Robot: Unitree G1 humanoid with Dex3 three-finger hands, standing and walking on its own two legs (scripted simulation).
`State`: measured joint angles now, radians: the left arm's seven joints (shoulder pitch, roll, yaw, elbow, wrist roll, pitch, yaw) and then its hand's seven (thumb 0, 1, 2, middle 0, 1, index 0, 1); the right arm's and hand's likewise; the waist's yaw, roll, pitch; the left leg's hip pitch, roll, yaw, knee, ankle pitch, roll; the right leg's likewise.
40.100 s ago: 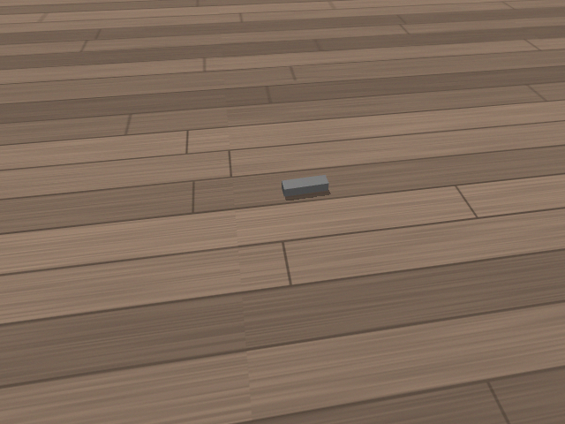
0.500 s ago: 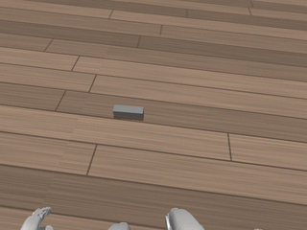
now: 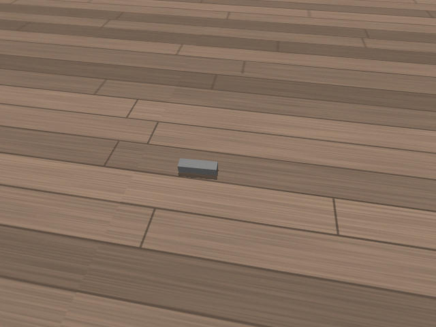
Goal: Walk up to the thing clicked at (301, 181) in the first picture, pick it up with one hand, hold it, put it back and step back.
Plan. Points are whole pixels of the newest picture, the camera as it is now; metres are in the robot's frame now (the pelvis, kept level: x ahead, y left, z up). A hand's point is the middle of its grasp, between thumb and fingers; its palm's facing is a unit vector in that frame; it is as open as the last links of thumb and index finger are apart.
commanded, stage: step back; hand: left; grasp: from above
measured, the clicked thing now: (198, 166) +1.08 +0.17 -0.74
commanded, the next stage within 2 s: stand in 0.76 s
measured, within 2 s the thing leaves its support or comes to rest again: neither
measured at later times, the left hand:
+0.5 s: hand out of the picture +0.10 +0.27 -0.15, palm faces +0.03 -0.93 -0.36, open 7.4 cm
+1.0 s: hand out of the picture +0.15 +0.26 -0.14, palm faces -0.01 -0.94 -0.34, open 7.4 cm
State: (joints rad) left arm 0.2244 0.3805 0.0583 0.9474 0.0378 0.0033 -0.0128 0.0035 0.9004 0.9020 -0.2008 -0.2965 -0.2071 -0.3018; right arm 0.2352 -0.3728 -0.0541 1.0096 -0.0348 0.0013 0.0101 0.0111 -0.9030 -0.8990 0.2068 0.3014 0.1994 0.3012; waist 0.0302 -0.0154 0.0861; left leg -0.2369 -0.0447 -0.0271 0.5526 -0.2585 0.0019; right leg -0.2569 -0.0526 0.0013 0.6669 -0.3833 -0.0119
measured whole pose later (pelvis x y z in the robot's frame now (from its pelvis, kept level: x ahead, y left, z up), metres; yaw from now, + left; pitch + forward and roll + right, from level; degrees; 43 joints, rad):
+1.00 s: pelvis +0.05 +0.01 +0.02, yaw +0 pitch -3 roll +0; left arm 0.06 0.35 0.00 1.10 0.01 -0.02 0.00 0.00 0.90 0.90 -0.20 -0.30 -0.20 -0.30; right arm 0.02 -0.33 -0.01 1.10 0.00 -0.02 0.00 0.01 -0.90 -0.90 0.21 0.30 0.20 0.30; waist 0.01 0.00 0.08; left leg -0.14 0.01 0.01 0.39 -0.19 0.00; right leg -0.07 -0.03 -0.01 0.36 -0.24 0.03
